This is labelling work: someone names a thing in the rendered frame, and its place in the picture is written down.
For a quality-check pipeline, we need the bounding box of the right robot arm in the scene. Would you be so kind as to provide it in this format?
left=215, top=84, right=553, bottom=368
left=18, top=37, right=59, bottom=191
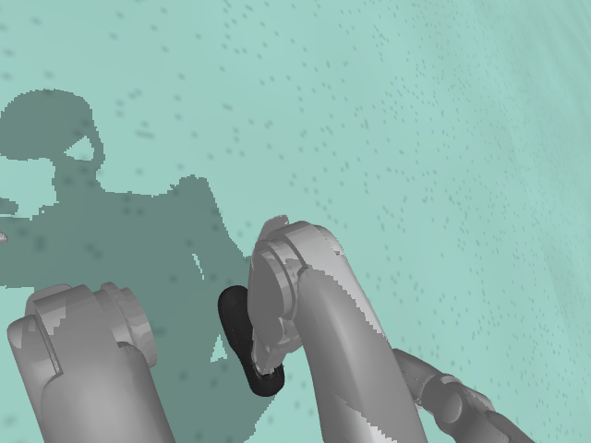
left=421, top=373, right=535, bottom=443

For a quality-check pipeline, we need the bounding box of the right robot hand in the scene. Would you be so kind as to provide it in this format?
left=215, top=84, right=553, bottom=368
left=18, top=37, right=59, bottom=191
left=392, top=348, right=443, bottom=413

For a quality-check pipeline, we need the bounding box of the right robot foot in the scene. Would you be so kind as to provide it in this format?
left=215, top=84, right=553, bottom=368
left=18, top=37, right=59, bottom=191
left=218, top=285, right=284, bottom=397

